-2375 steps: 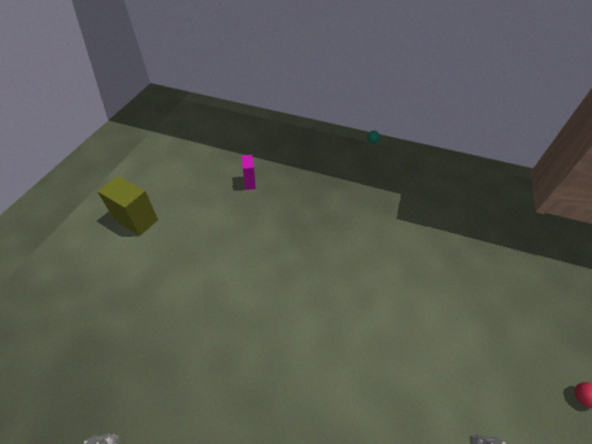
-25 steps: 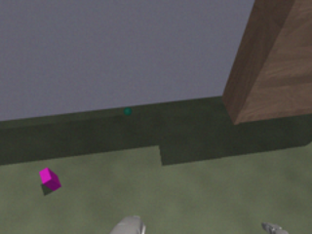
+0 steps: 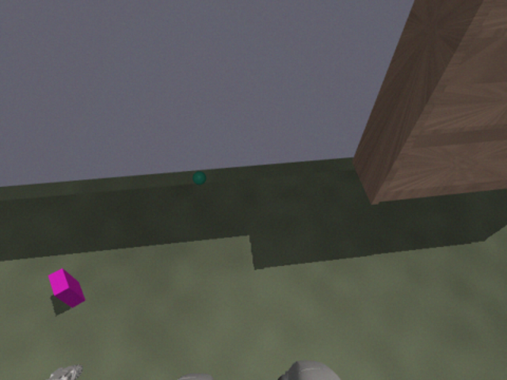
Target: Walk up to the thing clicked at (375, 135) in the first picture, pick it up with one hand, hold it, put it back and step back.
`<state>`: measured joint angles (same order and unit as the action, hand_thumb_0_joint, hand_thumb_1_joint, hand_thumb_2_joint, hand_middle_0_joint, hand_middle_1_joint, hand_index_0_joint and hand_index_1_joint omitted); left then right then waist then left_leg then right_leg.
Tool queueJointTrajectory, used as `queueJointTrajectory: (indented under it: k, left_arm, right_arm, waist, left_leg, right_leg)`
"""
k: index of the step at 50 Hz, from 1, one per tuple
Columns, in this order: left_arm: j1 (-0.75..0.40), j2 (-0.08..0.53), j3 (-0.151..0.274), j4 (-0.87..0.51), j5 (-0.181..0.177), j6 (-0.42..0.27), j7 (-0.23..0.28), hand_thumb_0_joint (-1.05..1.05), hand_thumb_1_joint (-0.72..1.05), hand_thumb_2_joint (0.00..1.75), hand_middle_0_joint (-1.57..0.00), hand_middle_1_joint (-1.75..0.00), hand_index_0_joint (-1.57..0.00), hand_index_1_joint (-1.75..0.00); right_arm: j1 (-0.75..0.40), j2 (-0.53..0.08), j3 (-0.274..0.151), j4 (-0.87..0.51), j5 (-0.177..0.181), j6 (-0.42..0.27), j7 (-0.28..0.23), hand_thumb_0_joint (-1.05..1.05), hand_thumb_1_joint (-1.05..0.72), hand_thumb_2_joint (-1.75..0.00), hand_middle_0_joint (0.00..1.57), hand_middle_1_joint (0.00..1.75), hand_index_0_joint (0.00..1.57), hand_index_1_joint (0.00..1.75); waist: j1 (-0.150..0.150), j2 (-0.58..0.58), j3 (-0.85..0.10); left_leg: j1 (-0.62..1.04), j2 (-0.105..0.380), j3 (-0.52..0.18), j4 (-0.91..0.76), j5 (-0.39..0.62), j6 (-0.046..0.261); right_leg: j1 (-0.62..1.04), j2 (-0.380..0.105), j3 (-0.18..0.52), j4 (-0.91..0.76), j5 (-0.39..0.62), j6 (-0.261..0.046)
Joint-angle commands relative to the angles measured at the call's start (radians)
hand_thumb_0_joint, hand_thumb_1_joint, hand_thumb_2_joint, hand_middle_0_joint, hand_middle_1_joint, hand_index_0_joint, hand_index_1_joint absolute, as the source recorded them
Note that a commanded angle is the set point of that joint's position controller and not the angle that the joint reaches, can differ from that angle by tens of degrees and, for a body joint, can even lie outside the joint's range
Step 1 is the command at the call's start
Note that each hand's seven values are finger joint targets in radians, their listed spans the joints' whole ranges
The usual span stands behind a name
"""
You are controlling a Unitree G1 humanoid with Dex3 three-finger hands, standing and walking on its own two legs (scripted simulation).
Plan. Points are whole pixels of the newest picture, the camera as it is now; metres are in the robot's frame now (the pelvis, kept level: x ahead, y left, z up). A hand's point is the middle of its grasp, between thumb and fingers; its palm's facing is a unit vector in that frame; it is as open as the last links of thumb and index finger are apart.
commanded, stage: step back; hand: left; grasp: from above
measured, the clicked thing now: (199, 178) +1.06 +0.26 -0.72
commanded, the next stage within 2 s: stand in 0.30 s
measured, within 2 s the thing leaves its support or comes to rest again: neither
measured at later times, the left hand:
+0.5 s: hand out of the picture +0.13 +0.28 -0.14, palm faces +0.03 -0.94 -0.33, open 7.4 cm
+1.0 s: hand out of the picture +0.10 +0.27 -0.13, palm faces +0.00 -0.94 -0.35, open 7.4 cm
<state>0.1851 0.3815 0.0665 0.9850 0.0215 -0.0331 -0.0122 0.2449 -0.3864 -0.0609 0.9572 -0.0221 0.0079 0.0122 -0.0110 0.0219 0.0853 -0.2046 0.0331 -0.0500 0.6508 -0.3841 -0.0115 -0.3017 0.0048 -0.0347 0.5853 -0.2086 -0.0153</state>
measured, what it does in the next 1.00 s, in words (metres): steps on the spot: left foot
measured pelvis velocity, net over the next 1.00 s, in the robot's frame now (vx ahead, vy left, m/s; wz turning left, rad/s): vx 0.04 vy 0.01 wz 0.02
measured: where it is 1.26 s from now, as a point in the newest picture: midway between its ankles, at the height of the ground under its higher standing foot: outside the picture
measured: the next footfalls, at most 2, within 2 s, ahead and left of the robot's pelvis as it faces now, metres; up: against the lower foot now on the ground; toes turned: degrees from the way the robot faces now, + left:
left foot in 0.26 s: +0.07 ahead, +0.16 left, +0.00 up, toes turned +1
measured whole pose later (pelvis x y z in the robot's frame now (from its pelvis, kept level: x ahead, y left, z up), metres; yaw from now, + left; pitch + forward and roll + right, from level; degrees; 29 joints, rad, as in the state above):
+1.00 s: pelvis +0.04 +0.01 +0.02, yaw +1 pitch -2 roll +0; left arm 0.10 0.35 -0.01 1.16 0.01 -0.02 -0.01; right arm 0.08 -0.35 -0.01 1.14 -0.01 -0.01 0.02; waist 0.01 0.01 0.06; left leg -0.10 0.03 -0.01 0.31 -0.18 -0.03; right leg -0.14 -0.03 -0.04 0.32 -0.15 0.01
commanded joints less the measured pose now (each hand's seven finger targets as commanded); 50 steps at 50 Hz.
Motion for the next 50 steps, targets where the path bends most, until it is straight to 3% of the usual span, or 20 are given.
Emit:
queueJointTrajectory:
  k: [1,2,5,8,10,12,13,14,15,16,17,18,19,20,24,29,38,43,47,50]
  left_arm:
    - [-0.060,0.326,0.069,-0.080,0.014,-0.029,0.030,0.00,0.90,0.90,-0.20,-0.30,-0.20,-0.30]
    - [-0.110,0.306,0.064,-0.093,0.014,-0.027,0.028,0.00,0.90,0.90,-0.20,-0.30,-0.20,-0.30]
    - [-0.094,0.258,0.056,-0.076,0.010,-0.034,0.028,0.00,0.90,0.90,-0.20,-0.30,-0.20,-0.30]
    - [-0.080,0.256,0.056,-0.059,0.006,-0.035,0.028,0.00,0.90,0.90,-0.20,-0.30,-0.20,-0.30]
    - [-0.104,0.249,0.051,-0.062,0.000,-0.029,0.027,0.00,0.90,0.90,-0.20,-0.30,-0.20,-0.30]
    - [-0.135,0.234,0.041,-0.063,-0.010,-0.018,0.027,0.00,0.90,0.90,-0.20,-0.30,-0.20,-0.30]
    - [-0.132,0.207,0.031,-0.070,-0.012,-0.013,0.028,0.00,0.90,0.90,-0.20,-0.30,-0.20,-0.30]
    - [-0.121,0.179,0.021,-0.077,-0.018,-0.011,0.029,0.00,0.90,0.90,-0.20,-0.30,-0.20,-0.30]
    - [-0.076,0.123,-0.001,-0.046,-0.043,-0.002,0.024,0.00,0.90,0.90,-0.20,-0.30,-0.20,-0.30]
    - [-0.089,0.151,0.003,-0.031,-0.046,0.008,0.026,0.00,0.90,0.90,-0.20,-0.30,-0.20,-0.30]
    - [-0.092,0.156,-0.001,-0.012,-0.039,0.005,0.024,0.00,0.90,0.90,-0.20,-0.30,-0.20,-0.30]
    - [-0.117,0.165,-0.001,0.001,-0.028,-0.002,0.020,0.00,0.90,0.90,-0.20,-0.30,-0.20,-0.30]
    - [-0.132,0.177,0.002,0.007,-0.025,-0.005,0.018,0.00,0.90,0.90,-0.20,-0.30,-0.20,-0.30]
    - [-0.123,0.174,-0.002,0.016,-0.024,-0.007,0.016,0.00,0.90,0.90,-0.20,-0.30,-0.20,-0.30]
    - [-0.131,0.170,-0.018,0.044,-0.025,-0.005,0.015,0.00,0.90,0.90,-0.20,-0.30,-0.20,-0.30]
    - [-0.142,0.181,-0.024,0.072,-0.017,-0.006,0.016,0.00,0.90,0.90,-0.20,-0.30,-0.20,-0.30]
    - [-0.149,0.184,-0.032,0.100,-0.013,-0.009,0.014,0.00,0.90,0.90,-0.20,-0.30,-0.20,-0.30]
    - [-0.147,0.187,-0.033,0.102,-0.013,-0.014,0.015,0.00,0.90,0.90,-0.20,-0.30,-0.20,-0.30]
    - [-0.144,0.189,-0.032,0.104,-0.014,-0.017,0.015,0.00,0.90,0.90,-0.20,-0.30,-0.20,-0.30]
    - [-0.146,0.193,-0.033,0.106,-0.015,-0.013,0.016,0.00,0.90,0.90,-0.20,-0.30,-0.20,-0.30]
  right_arm:
    - [0.013,-0.175,-0.031,-0.050,0.004,-0.003,-0.030,0.00,-0.90,-0.90,0.20,0.30,0.20,0.30]
    - [0.033,-0.195,-0.041,-0.028,0.003,-0.002,-0.029,0.00,-0.90,-0.90,0.20,0.30,0.20,0.30]
    - [0.020,-0.176,-0.028,0.000,0.006,-0.008,-0.021,0.00,-0.90,-0.90,0.20,0.30,0.20,0.30]
    - [0.020,-0.165,-0.023,0.010,-0.001,-0.014,-0.022,0.00,-0.90,-0.90,0.20,0.30,0.20,0.30]
    - [0.017,-0.155,-0.020,0.022,-0.002,-0.020,-0.023,0.00,-0.90,-0.90,0.20,0.30,0.20,0.30]
    - [0.041,-0.145,-0.023,0.047,-0.008,-0.029,-0.024,0.00,-0.90,-0.90,0.20,0.30,0.20,0.30]
    - [0.038,-0.164,-0.034,0.051,-0.013,-0.033,-0.028,0.00,-0.90,-0.90,0.20,0.30,0.20,0.30]
    - [0.019,-0.205,-0.043,0.044,-0.019,-0.037,-0.032,0.00,-0.90,-0.90,0.20,0.30,0.20,0.30]
    - [-0.073,-0.247,-0.031,0.010,-0.011,-0.058,-0.029,0.00,-0.90,-0.90,0.20,0.30,0.20,0.30]
    - [-0.126,-0.266,-0.029,0.010,-0.003,-0.063,-0.024,0.00,-0.90,-0.90,0.20,0.30,0.20,0.30]
    - [-0.168,-0.237,-0.023,0.022,0.002,-0.062,-0.020,0.00,-0.90,-0.90,0.20,0.30,0.20,0.30]
    - [-0.155,-0.201,-0.012,0.032,0.012,-0.060,-0.017,0.00,-0.90,-0.90,0.20,0.30,0.20,0.30]
    - [-0.147,-0.187,-0.008,0.033,0.013,-0.059,-0.020,0.00,-0.90,-0.90,0.20,0.30,0.20,0.30]
    - [-0.128,-0.184,-0.004,0.045,0.012,-0.061,-0.021,0.00,-0.90,-0.90,0.20,0.30,0.20,0.30]
    - [-0.152,-0.193,-0.001,0.066,0.017,-0.062,-0.022,0.00,-0.90,-0.90,0.20,0.30,0.20,0.30]
    - [-0.185,-0.178,0.002,0.078,0.023,-0.053,-0.026,0.00,-0.90,-0.90,0.20,0.30,0.20,0.30]
    - [-0.222,-0.163,0.012,0.098,0.017,-0.042,-0.014,0.00,-0.90,-0.90,0.20,0.30,0.20,0.30]
    - [-0.222,-0.169,0.013,0.108,0.014,-0.042,-0.007,0.00,-0.90,-0.90,0.20,0.30,0.20,0.30]
    - [-0.224,-0.174,0.013,0.114,0.016,-0.045,-0.008,0.00,-0.90,-0.90,0.20,0.30,0.20,0.30]
    - [-0.207,-0.168,0.016,0.126,0.014,-0.042,-0.008,0.00,-0.90,-0.90,0.20,0.30,0.20,0.30]
  waist:
    - [0.032,-0.121,-0.046]
    - [0.008,-0.124,-0.008]
    - [0.025,-0.129,-0.045]
    - [0.035,-0.165,-0.089]
    - [0.023,-0.202,-0.113]
    - [-0.010,-0.185,-0.126]
    - [-0.009,-0.139,-0.142]
    - [0.005,-0.038,-0.164]
    - [0.044,-0.001,-0.147]
    - [0.057,0.018,-0.117]
    - [0.070,0.028,-0.101]
    - [0.049,0.011,-0.109]
    - [0.033,0.023,-0.128]
    - [0.027,0.037,-0.145]
    - [0.023,0.065,-0.153]
    - [0.017,0.004,-0.158]
    - [0.013,-0.018,-0.079]
    - [0.014,-0.019,-0.101]
    - [0.015,-0.018,-0.146]
    - [0.013,-0.033,-0.121]
  left_leg:
    - [-0.172,-0.033,-0.072,0.259,-0.219,0.015]
    - [-0.150,-0.007,-0.069,0.253,-0.198,0.017]
    - [-0.184,-0.022,-0.085,0.224,-0.119,0.026]
    - [-0.155,-0.007,-0.031,0.117,-0.098,0.012]
    - [-0.091,-0.014,0.029,-0.005,-0.066,0.009]
    - [0.004,-0.032,0.057,-0.209,0.142,0.013]
    - [0.061,-0.005,0.011,-0.232,0.262,0.025]
    - [0.081,0.089,-0.109,-0.241,0.415,0.060]
    - [0.070,0.190,-0.251,-0.298,0.449,0.097]
    - [-0.039,0.206,-0.252,-0.289,0.384,0.134]
    - [-0.073,0.183,-0.218,-0.281,0.335,0.113]
    - [-0.079,0.141,-0.147,-0.277,0.328,0.077]
    - [-0.031,0.103,-0.093,-0.282,0.343,0.052]
    - [0.008,0.102,-0.083,-0.276,0.427,0.043]
    - [0.070,0.107,-0.066,-0.291,0.555,0.037]
    - [0.112,0.106,-0.046,-0.311,0.532,0.031]
    - [0.078,0.090,-0.039,-0.388,0.279,0.020]
    - [0.075,0.088,-0.039,-0.391,0.263,0.020]
    - [0.123,0.098,-0.035,-0.379,0.338,0.022]
    - [0.089,0.092,-0.035,-0.389,0.285,0.017]
  right_leg:
    - [0.006,-0.406,0.570,-0.365,-0.419,-0.201]
    - [-0.049,-0.383,0.527,-0.355,-0.430,-0.219]
    - [0.045,-0.286,0.342,-0.290,-0.201,-0.150]
    - [0.097,-0.279,0.278,-0.219,0.038,-0.143]
    - [0.100,-0.262,0.212,-0.171,0.176,-0.137]
    - [0.079,-0.214,0.137,-0.081,0.256,-0.096]
    - [0.055,-0.192,0.117,-0.021,0.291,-0.063]
    - [0.026,-0.139,0.076,0.055,0.253,-0.025]
    - [0.011,-0.055,0.040,0.020,0.110,0.009]
    - [0.102,-0.057,0.064,-0.031,-0.034,0.006]
    - [0.154,-0.074,0.083,-0.098,-0.029,0.007]
    - [0.210,-0.104,0.096,-0.125,0.053,0.001]
    - [0.207,-0.120,0.098,-0.116,0.137,-0.010]
    - [0.218,-0.127,0.093,-0.106,0.211,-0.016]
    - [0.234,-0.124,0.077,-0.159,0.256,-0.009]
    - [0.249,-0.135,0.070,-0.209,0.309,-0.004]
    - [0.190,-0.138,0.087,-0.305,0.110,0.008]
    - [0.207,-0.141,0.092,-0.320,0.096,0.008]
    - [0.215,-0.151,0.095,-0.303,0.198,0.003]
    - [0.206,-0.143,0.091,-0.315,0.129,0.005]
